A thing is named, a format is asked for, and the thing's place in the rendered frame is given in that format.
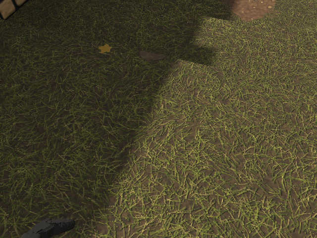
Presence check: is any robot left hand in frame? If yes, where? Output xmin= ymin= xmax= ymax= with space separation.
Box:
xmin=21 ymin=218 xmax=75 ymax=238

